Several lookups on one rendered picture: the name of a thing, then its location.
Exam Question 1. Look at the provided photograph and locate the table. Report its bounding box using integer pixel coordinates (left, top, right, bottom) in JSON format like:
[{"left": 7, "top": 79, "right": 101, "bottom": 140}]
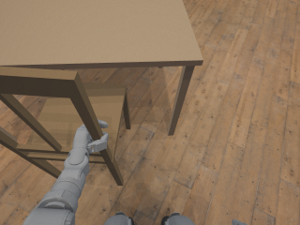
[{"left": 0, "top": 0, "right": 203, "bottom": 142}]

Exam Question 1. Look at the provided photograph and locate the left robot forearm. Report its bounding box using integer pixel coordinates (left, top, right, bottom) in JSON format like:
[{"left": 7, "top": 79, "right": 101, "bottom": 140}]
[{"left": 22, "top": 147, "right": 90, "bottom": 225}]

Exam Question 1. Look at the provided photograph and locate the robot left hand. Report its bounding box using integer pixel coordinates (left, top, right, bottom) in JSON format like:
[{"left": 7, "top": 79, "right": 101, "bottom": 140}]
[{"left": 72, "top": 120, "right": 109, "bottom": 154}]

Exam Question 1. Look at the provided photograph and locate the left robot upper arm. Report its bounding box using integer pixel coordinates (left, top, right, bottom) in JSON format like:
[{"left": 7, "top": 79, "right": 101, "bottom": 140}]
[{"left": 24, "top": 207, "right": 76, "bottom": 225}]

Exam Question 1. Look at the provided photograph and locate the chair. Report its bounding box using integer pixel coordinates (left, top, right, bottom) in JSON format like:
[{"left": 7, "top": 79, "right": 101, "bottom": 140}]
[{"left": 0, "top": 66, "right": 131, "bottom": 186}]

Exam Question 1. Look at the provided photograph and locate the robot right shin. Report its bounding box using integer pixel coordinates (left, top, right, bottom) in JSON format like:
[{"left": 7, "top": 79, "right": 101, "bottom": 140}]
[{"left": 168, "top": 212, "right": 180, "bottom": 219}]

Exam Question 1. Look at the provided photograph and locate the robot left thigh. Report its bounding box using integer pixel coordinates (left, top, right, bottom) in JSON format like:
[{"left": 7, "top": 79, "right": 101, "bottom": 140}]
[{"left": 103, "top": 215, "right": 132, "bottom": 225}]

